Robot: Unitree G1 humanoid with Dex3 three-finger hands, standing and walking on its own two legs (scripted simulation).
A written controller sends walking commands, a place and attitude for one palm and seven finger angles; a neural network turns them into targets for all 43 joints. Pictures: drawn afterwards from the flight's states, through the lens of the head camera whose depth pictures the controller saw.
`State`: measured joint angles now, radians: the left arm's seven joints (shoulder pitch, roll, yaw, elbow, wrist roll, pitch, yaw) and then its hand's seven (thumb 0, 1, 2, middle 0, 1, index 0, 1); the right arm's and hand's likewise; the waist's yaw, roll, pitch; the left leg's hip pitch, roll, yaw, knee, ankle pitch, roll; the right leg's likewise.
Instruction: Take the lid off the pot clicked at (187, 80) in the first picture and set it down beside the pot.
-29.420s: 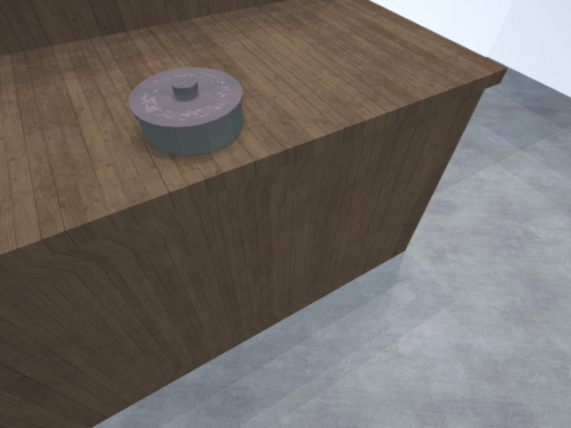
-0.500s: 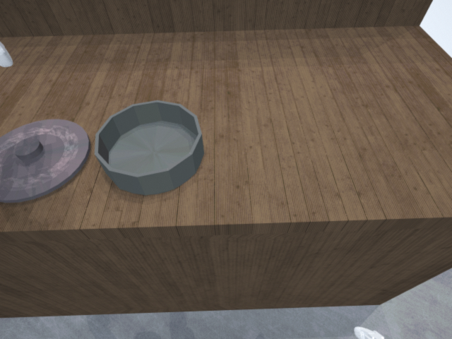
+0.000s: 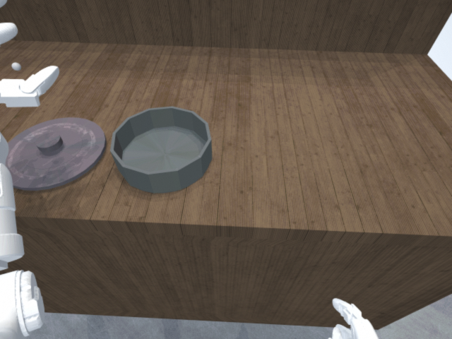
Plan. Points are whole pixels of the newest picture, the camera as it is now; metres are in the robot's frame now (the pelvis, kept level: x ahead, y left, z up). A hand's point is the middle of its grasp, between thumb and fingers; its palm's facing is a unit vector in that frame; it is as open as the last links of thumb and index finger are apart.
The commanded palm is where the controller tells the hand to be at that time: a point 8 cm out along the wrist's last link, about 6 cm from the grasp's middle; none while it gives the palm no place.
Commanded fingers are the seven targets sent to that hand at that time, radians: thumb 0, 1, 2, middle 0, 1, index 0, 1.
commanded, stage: draw the hand back to the body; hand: left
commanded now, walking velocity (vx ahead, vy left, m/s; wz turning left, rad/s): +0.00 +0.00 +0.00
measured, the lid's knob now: (49, 142) +0.44 +0.39 +0.09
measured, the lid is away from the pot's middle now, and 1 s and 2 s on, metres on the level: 0.23 0.23 0.23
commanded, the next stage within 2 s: step back with the hand held close in 1.48 s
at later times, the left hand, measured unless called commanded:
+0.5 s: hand (2, 98) +0.30 +0.28 +0.30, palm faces +0.56 -0.80 -0.20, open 8.7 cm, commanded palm +0.25 +0.31 +0.29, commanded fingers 0.00 0.77 0.89 -0.23 -0.35 -0.23 -0.35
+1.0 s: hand out of the picture +0.23 +0.25 +0.29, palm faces +0.52 -0.82 -0.22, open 7.5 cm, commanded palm +0.17 +0.29 +0.28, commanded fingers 0.00 0.90 0.90 -0.20 -0.30 -0.20 -0.30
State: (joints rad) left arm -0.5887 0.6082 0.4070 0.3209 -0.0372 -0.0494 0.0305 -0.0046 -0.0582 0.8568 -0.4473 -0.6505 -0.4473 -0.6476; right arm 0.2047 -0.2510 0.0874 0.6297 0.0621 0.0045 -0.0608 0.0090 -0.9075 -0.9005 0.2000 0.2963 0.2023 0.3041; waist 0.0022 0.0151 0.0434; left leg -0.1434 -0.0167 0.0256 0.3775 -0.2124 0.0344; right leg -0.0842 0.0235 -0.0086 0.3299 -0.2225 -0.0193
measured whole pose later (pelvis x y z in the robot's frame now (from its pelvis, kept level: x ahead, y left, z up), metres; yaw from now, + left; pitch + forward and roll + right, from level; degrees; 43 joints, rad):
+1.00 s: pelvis +0.00 -0.01 +0.00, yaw +0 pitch -5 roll +0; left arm 0.03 0.41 0.48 -0.38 -0.15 -0.12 0.08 0.01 0.88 0.90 -0.21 -0.31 -0.21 -0.30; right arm 0.14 -0.23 0.04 0.69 0.02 -0.05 -0.06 0.01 -0.91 -0.90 0.20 0.30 0.20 0.30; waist 0.05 0.06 0.04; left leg -0.07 0.00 0.02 0.37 -0.21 0.02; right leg -0.01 0.04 -0.01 0.32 -0.22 -0.03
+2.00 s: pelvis -0.03 +0.03 -0.01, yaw +0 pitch +2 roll -1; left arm 0.46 0.53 0.58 -0.86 -0.10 -0.22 0.10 0.01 0.88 0.90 -0.21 -0.31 -0.21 -0.30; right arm 0.19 -0.21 -0.01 0.53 0.03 -0.01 -0.04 0.01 -0.91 -0.90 0.20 0.30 0.20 0.30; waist 0.00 -0.05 0.06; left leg -0.34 -0.04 0.05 0.53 -0.23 0.08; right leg -0.29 -0.01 0.01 0.53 -0.28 0.01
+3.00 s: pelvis -0.18 +0.06 -0.02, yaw -1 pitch +1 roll -6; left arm 0.22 0.51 0.60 -0.76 -0.13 -0.26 0.15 0.00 0.88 0.90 -0.21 -0.31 -0.21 -0.30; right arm 0.20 -0.17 -0.03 0.61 0.00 -0.08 -0.06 0.01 -0.91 -0.90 0.20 0.30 0.20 0.30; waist -0.05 0.03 0.00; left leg -0.51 0.02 0.00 0.44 0.03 0.08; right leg -0.33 0.12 0.01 0.79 -0.52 -0.03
